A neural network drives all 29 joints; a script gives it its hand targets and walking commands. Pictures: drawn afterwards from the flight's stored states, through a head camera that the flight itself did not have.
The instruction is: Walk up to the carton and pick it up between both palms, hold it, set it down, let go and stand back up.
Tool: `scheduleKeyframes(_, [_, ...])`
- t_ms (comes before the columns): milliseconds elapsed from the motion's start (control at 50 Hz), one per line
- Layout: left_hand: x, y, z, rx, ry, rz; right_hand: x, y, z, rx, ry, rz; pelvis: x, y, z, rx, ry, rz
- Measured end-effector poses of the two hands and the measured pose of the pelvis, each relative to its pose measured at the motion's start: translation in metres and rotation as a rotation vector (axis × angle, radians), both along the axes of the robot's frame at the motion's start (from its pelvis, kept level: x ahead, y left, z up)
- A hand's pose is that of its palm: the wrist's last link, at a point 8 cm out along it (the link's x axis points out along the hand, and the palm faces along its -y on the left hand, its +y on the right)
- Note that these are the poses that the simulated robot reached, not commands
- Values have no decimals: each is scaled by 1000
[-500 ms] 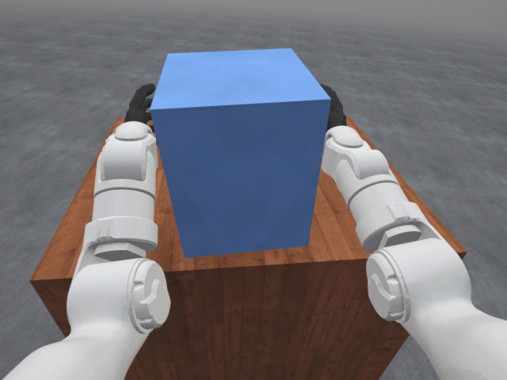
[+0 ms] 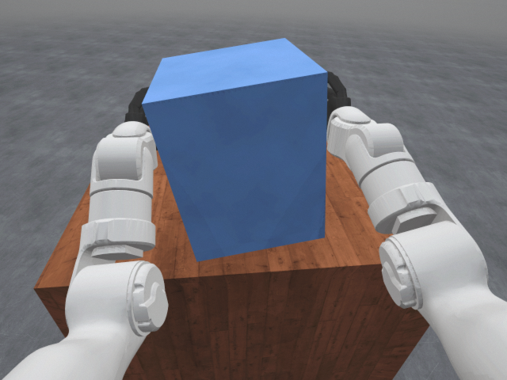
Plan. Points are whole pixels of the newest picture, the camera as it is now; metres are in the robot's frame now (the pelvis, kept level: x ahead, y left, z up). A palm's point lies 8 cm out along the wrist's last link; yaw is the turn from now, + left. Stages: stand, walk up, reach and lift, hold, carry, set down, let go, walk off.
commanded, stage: reach and lift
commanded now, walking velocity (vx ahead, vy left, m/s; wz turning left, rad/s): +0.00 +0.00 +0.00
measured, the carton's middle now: (242, 146) +0.40 +0.01 +0.24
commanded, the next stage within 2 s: hold in 0.60 s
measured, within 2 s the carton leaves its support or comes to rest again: neither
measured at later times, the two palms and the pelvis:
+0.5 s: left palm (137, 122) +0.38 +0.15 +0.29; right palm (344, 107) +0.38 -0.14 +0.31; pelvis +0.01 +0.00 +0.00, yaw +0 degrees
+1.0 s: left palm (131, 110) +0.38 +0.16 +0.31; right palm (346, 95) +0.38 -0.14 +0.33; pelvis +0.00 -0.01 +0.00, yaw +0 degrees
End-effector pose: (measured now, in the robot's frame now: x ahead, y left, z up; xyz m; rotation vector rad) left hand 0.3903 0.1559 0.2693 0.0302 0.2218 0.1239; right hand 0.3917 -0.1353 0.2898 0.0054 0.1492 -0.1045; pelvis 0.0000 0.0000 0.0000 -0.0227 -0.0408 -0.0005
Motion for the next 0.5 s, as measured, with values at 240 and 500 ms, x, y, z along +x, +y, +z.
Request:
scheduleKeyframes(240, [3,2,2,-7,-15,3,4,2,1,1,4,4,11,-1,0,-6,5,9])
scheduleKeyframes(500, [-6,-4,24,-22,-36,-1,-7,-5,22,10,-9,-2,12,-3,0,-3,-12,0])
